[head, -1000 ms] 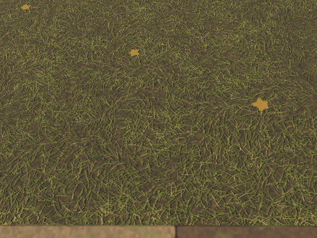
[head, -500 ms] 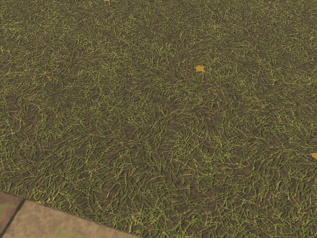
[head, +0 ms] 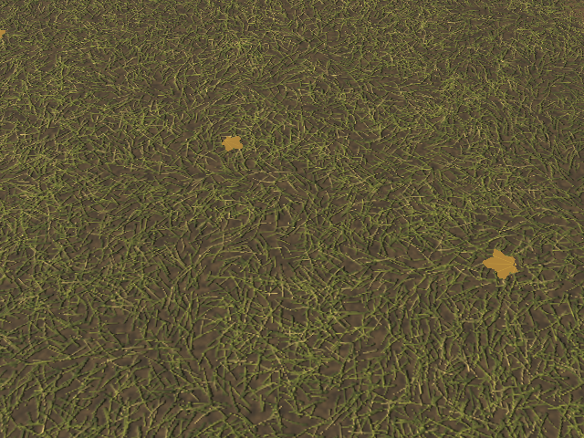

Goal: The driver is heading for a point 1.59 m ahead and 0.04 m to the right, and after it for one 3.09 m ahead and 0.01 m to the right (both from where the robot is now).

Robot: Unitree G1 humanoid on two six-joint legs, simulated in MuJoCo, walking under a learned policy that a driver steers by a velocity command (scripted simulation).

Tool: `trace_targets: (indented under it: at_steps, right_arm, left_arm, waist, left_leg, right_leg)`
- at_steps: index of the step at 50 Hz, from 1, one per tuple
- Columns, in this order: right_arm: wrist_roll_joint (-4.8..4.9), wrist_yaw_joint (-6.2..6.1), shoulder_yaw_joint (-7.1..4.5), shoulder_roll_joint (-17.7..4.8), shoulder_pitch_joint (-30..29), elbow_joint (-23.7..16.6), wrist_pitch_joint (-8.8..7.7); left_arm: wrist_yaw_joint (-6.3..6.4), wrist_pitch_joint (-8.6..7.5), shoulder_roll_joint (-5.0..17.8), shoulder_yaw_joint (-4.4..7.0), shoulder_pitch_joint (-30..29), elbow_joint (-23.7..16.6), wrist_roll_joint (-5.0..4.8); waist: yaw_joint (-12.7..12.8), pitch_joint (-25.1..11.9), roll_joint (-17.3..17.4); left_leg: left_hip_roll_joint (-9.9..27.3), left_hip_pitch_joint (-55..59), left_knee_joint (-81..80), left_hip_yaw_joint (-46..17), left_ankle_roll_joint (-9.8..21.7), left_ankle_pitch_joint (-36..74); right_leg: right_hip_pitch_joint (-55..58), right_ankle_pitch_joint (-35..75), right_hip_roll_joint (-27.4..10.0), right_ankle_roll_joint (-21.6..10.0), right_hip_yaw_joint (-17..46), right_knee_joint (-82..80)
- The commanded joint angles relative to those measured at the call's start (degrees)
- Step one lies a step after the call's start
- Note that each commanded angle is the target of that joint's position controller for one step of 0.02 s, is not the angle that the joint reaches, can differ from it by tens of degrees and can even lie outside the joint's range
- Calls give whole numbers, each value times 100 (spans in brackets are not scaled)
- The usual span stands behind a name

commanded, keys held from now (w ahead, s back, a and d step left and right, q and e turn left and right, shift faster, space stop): w+e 0.34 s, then w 0.16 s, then w+q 0.50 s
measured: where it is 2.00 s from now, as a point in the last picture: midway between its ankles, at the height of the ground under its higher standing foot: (290, 220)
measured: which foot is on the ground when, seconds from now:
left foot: up 0.00-0.46, down 0.48-0.98, up 1.00-1.00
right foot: down 0.00-0.48, up 0.50-0.96, down 0.98-1.00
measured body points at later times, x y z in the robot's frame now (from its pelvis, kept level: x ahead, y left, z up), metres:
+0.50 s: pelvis +0.29 +0.03 +0.01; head +0.33 +0.02 +0.46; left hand +0.33 +0.32 -0.12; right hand +0.45 -0.25 -0.07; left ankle +0.42 +0.09 -0.72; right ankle +0.09 -0.03 -0.69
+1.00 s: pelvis +0.53 -0.04 +0.02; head +0.56 -0.05 +0.46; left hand +0.80 +0.14 -0.06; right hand +0.45 -0.30 -0.12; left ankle +0.42 +0.09 -0.70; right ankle +0.61 -0.15 -0.72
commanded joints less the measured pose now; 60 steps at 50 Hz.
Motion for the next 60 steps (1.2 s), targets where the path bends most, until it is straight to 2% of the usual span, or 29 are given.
trace_targets:
  at_steps: [1, 2, 3, 6, 11, 18, 20, 22, 23, 24, 25, 26, 27, 28, 30, 32, 34, 38, 43, 45, 47, 48, 49, 50, 51, 52, 54, 56, 60]
  right_arm:
    - [40, 73, -156, -874, -573, -954, -313]
    - [1, 57, -164, -844, -539, -886, -290]
    - [-102, 59, -151, -805, -454, -896, -182]
    - [-196, 116, -122, -637, -403, -967, 98]
    - [-156, 146, -117, -653, -1592, -1444, 160]
    - [-72, 210, -42, -679, -2618, -1889, 43]
    - [-61, 204, -63, -761, -2324, -1843, -7]
    - [-54, 125, -180, -1001, -1300, -1507, -67]
    - [-78, 61, -245, -1130, -520, -1295, -136]
    - [-199, -37, -324, -1469, 352, -1237, -183]
    - [-253, -33, -469, -2006, 404, -1142, -109]
    - [-71, 36, -443, -1551, 130, -1119, -43]
    - [-2, 72, -345, -1093, -341, -1193, -47]
    - [-17, 108, -287, -860, -541, -1158, -69]
    - [21, 115, -232, -727, -467, -976, -119]
    - [81, 153, -243, -744, -173, -802, -189]
    - [117, 141, -284, -830, 44, -680, -197]
    - [121, 98, -337, -877, 393, -523, -123]
    - [66, 90, -420, -1004, 783, -433, -72]
    - [42, 67, -454, -1048, 708, -470, -39]
    - [55, 51, -494, -1122, 471, -544, -19]
    - [90, 76, -484, -1056, 425, -566, -42]
    - [166, 104, -416, -780, 304, -765, -91]
    - [296, 82, -319, -310, 757, -957, -69]
    - [117, 34, -403, -786, 803, -854, 37]
    - [32, 75, -434, -829, 500, -802, 85]
    - [-28, 181, -425, -644, 165, -836, 144]
    - [-96, 266, -425, -587, 94, -876, 261]
    - [-103, 382, -401, -507, -562, -1166, 345]
  left_arm:
    - [139, 42, 1079, 369, 1305, 175, -135]
    - [161, 1, 862, 312, 1051, 152, -100]
    - [190, -50, 727, 257, 907, 146, -114]
    - [168, -217, 813, 254, 1001, 187, -151]
    - [175, -215, 921, 293, 1560, 258, -159]
    - [264, -179, 991, 314, 2113, 284, -66]
    - [314, -202, 1008, 306, 1947, 243, -51]
    - [299, -256, 1075, 299, 1727, 226, -39]
    - [256, -291, 1048, 278, 1685, 253, -68]
    - [217, -337, 662, 164, 1806, 121, -101]
    - [201, -311, 207, 87, 2753, 120, -239]
    - [251, -257, 698, 123, 2577, 285, -19]
    - [203, -254, 758, 140, 1929, 183, 27]
    - [161, -273, 699, 110, 1487, 64, 47]
    - [82, -207, 611, 78, 1323, -25, 135]
    - [53, -160, 475, 21, 1288, -58, 175]
    - [34, -137, 363, -41, 1009, -157, 178]
    - [22, -139, 235, -168, -119, -538, 129]
    - [65, -208, 265, -222, -902, -814, 15]
    - [99, -259, 340, -200, -859, -857, -8]
    - [158, -326, 462, -133, -242, -696, -15]
    - [227, -397, 653, -50, 344, -528, 33]
    - [324, -452, 1094, 70, 1193, -472, 162]
    - [371, -353, 1558, 190, 1413, -482, 213]
    - [355, -264, 1241, 184, 1252, -453, 120]
    - [325, -263, 722, 67, 930, -533, 74]
    - [292, -339, 373, -14, 658, -500, 56]
    - [285, -439, 351, -8, 775, -377, 12]
    - [261, -542, 457, 64, 1083, -187, -53]
  waist:
    - [457, -664, 85]
    - [200, -304, 369]
    - [13, -233, 357]
    - [-129, -340, 120]
    - [281, -147, -211]
    - [673, -227, -412]
    - [479, -268, -488]
    - [24, -647, -459]
    - [-384, -1063, -217]
    - [-641, -1814, 310]
    - [-135, -2246, 1721]
    - [-78, -1671, 876]
    - [-36, -876, 308]
    - [-16, -570, 78]
    - [166, -457, 465]
    - [209, -575, 565]
    - [199, -511, 517]
    - [-38, -191, 498]
    - [-296, -283, 490]
    - [-208, -323, 528]
    - [120, -483, 491]
    - [379, -794, 208]
    - [747, -1501, -446]
    - [565, -1948, -1530]
    - [396, -1564, -1040]
    - [309, -910, -432]
    - [152, -410, -488]
    - [55, -378, -666]
    - [52, -364, -497]
  left_leg:
    - [247, -3352, 1603, -980, 57, 638]
    - [420, -3034, 1120, -965, 11, 734]
    - [489, -2684, 831, -977, -100, 727]
    - [552, -2390, 153, -803, -350, 845]
    - [525, -3063, -1245, -655, -557, 2001]
    - [116, -3077, -2670, -652, -390, 2328]
    - [40, -2340, -3155, -695, -208, 2221]
    - [-232, -919, -3455, -590, 36, 1825]
    - [-105, 107, -3782, -632, 195, 1956]
    - [1114, 1353, -3871, -1950, 468, 851]
    - [2474, 2415, -4537, -4788, 1269, 642]
    - [2294, 1821, -4823, -5292, 1357, -181]
    - [1965, 1028, -4909, -4293, 1263, -44]
    - [1622, 539, -4962, -3511, 1149, 714]
    - [1107, 152, -5044, -2667, 983, 2056]
    - [962, 171, -5026, -2432, 1083, 3087]
    - [908, 91, -5152, -2303, 1196, 3170]
    - [713, -167, -5374, -2158, 1129, 2788]
    - [737, 62, -4933, -2301, 995, 3365]
    - [791, 64, -4661, -2481, 889, 3468]
    - [690, -175, -4132, -2591, 723, 3516]
    - [380, -458, -3342, -2401, 587, 3455]
    - [14, -1072, -1926, -1967, 419, 2480]
    - [-749, -2588, -554, -1192, 260, -485]
    - [-367, -3109, 159, -1107, 295, -555]
    - [-121, -3150, 329, -1191, 300, -39]
    - [159, -2909, 107, -1087, 186, 505]
    - [220, -2773, 106, -987, 87, 739]
    - [317, -3282, -15, -932, -38, 1336]
  right_leg:
    - [2943, -93, -2256, -1273, 3742, -2241]
    - [2288, 511, -1943, -1008, 3236, -2317]
    - [1842, 1046, -1674, -896, 2859, -2369]
    - [1391, 1814, -1299, -804, 2277, -2452]
    - [1628, 1576, -1053, -465, 2294, -2535]
    - [2639, 2533, -1211, -308, 2623, -1949]
    - [2584, 2778, -1327, -117, 2664, -1803]
    - [2443, 3947, -1220, 112, 2519, -948]
    - [2199, 3867, -916, 231, 2220, 91]
    - [1438, 2177, -621, 332, 1925, 1629]
    - [-257, -1879, 372, 566, 1351, 3208]
    - [-856, -1653, -36, 492, 1478, 3697]
    - [-889, -1080, -248, 504, 1457, 3625]
    - [-827, -783, -419, 523, 1359, 3345]
    - [-588, -647, -704, 628, 1091, 2865]
    - [-525, -635, -732, 762, 895, 2617]
    - [-695, -555, -813, 910, 759, 2256]
    - [-829, 189, -877, 1145, 585, 948]
    - [-419, 615, -658, 1167, 562, 1]
    - [-20, 408, -591, 1083, 639, -311]
    - [1014, 227, -451, 952, 638, -866]
    - [1960, 247, -597, 809, 782, -1182]
    - [3119, -718, -1784, 504, 1931, -1460]
    - [4127, -1514, -3134, -10, 4052, -2020]
    - [3592, -2129, -3188, -219, 4594, -2140]
    - [2977, -2019, -2869, -134, 3875, -2228]
    - [2192, -587, -2345, 84, 2494, -2487]
    - [1973, 401, -2108, 159, 1782, -2578]
    - [2168, 1388, -2137, 62, 1039, -2732]
Keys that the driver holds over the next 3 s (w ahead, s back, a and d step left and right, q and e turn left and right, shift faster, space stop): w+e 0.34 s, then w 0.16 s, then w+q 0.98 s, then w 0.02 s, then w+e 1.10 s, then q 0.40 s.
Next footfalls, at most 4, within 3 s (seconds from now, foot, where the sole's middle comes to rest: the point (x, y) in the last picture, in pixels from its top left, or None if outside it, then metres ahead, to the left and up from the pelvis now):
0.48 left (263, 427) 0.46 0.08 -0.75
0.98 right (365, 343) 0.65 -0.16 -0.75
1.50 left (265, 256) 0.90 0.09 -0.75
2.08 right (300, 169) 1.21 -0.01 -0.75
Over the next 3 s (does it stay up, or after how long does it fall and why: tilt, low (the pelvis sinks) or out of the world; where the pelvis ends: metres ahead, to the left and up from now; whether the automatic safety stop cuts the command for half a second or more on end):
stays up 1.48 0.01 0.02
